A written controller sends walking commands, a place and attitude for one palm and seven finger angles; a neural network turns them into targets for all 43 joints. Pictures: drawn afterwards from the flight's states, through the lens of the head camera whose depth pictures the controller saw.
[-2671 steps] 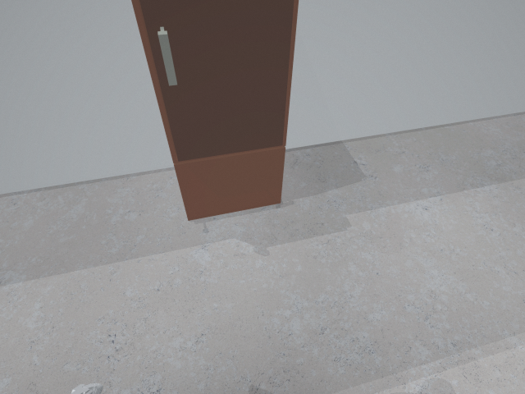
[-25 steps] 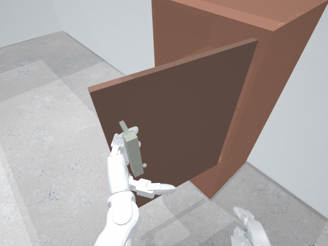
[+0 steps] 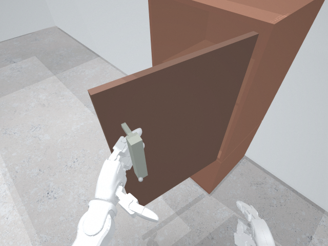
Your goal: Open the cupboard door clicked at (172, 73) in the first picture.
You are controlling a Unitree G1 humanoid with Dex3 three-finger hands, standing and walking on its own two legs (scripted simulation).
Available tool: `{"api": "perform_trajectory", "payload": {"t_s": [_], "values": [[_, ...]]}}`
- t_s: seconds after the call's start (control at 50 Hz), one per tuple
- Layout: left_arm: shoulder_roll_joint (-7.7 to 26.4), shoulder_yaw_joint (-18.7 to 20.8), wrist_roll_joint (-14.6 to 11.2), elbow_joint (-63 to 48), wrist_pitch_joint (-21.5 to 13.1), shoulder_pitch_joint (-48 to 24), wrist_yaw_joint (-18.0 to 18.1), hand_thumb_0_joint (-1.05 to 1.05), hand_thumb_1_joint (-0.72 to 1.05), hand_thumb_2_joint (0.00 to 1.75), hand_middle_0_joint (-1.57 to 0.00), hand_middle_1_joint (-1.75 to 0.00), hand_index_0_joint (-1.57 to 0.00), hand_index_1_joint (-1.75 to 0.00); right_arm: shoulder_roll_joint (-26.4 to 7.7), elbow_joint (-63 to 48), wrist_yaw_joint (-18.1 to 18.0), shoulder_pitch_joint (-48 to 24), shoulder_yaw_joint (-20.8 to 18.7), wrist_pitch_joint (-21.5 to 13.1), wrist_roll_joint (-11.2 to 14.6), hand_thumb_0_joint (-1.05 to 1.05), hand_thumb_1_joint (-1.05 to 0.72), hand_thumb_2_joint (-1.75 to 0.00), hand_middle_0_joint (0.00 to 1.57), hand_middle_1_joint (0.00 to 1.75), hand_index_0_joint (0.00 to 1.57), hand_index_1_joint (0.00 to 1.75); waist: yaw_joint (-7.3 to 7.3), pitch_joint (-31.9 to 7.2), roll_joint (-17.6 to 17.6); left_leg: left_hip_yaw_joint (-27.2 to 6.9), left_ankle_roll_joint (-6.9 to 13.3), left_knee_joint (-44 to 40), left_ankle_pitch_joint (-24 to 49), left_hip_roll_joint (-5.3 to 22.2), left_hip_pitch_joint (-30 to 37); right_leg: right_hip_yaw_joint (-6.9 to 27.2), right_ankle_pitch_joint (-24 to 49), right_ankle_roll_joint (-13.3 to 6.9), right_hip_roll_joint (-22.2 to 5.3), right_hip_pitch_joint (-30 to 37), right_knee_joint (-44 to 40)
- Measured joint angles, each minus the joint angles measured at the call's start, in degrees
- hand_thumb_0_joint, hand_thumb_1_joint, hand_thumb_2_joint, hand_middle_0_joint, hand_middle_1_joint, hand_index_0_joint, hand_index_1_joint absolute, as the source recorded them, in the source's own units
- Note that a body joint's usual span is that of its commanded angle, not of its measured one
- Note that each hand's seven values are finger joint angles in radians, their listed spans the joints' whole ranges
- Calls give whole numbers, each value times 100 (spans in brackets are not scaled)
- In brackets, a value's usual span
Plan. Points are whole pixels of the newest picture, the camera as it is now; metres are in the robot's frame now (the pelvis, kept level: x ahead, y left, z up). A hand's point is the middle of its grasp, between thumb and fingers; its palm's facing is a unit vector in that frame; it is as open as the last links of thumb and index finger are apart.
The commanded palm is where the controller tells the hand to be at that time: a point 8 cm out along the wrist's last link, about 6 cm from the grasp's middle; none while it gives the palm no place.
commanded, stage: slide the hand sideways off the handle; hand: left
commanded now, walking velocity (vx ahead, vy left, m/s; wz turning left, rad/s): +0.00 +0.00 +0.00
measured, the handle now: (133, 151) +0.31 +0.09 +0.09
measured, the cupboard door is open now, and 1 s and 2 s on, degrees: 79 79 79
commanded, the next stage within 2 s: draw the hand back to the body in 0.80 s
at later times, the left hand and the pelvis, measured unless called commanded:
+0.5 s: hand (116, 196) +0.21 +0.11 +0.08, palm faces -0.07 -1.00 -0.05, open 16.1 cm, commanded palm +0.18 +0.18 +0.09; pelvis +0.02 -0.01 -0.01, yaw +0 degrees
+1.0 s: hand (93, 208) +0.18 +0.15 +0.09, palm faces -0.07 -1.00 -0.04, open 16.3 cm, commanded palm +0.15 +0.21 +0.10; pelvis +0.01 +0.00 -0.02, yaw +1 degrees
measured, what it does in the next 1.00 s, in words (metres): stands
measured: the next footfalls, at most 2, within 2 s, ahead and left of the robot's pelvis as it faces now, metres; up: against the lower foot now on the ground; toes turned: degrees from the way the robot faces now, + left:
none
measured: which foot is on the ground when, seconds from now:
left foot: down 0.00-1.00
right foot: down 0.00-1.00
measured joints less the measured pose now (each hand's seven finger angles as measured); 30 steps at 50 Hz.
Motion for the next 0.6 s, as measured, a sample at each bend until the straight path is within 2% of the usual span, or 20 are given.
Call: {"api": "perform_trajectory", "payload": {"t_s": [0.24,0.4,0.6], "values": [[288,307,-119,-660,-72,864,-215,-1,-50,30,-21,-34,-21,-33,3,-185,21,105,-8,-58,4,2,-90,-90,20,30,20,30,-21,-82,3,13,-40,169,-181,75,-120,16,-148,-37,74,-128,142],[461,689,-340,-1028,-275,1518,-514,-1,-50,30,-21,-33,-20,-33,-63,-233,-33,188,-94,-194,39,2,-90,-90,20,30,20,30,17,-177,32,-57,-82,335,-298,101,-286,-52,-272,-75,100,-264,286],[641,1168,-692,-1110,-434,1827,-988,-1,-50,30,-19,-32,-18,-32,-110,-202,-161,184,-172,-294,107,2,-90,-90,20,30,20,30,52,-260,66,-158,-124,538,-382,120,-493,-150,-363,-108,121,-421,440]]}}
